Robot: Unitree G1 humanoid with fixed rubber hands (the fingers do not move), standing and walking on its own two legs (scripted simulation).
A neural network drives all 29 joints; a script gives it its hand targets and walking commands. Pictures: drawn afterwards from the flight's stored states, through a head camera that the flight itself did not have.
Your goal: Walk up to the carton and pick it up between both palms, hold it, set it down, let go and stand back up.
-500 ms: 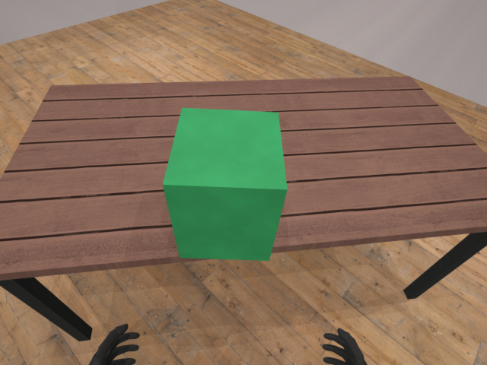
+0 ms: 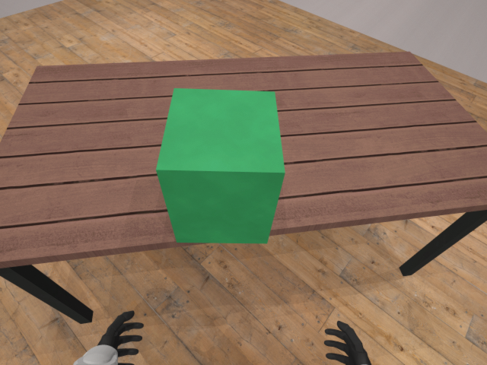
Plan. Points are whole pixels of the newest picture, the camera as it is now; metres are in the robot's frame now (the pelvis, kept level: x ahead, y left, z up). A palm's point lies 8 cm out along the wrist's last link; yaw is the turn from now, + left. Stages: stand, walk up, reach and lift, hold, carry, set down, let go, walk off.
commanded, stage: set down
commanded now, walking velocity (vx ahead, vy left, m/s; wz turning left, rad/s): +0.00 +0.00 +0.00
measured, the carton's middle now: (223, 170) +0.49 +0.05 -0.01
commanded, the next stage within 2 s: let go in 0.22 s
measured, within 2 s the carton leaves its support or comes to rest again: neither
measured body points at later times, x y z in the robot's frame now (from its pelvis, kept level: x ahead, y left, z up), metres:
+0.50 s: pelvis -0.01 -0.01 +0.00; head +0.00 +0.01 +0.45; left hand +0.17 +0.22 -0.10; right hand +0.17 -0.24 -0.10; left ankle +0.01 +0.10 -0.74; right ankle +0.00 -0.12 -0.74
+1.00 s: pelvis -0.03 +0.00 +0.00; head -0.02 +0.02 +0.45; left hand +0.15 +0.21 -0.12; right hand +0.15 -0.21 -0.12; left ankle +0.01 +0.10 -0.74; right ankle +0.00 -0.12 -0.74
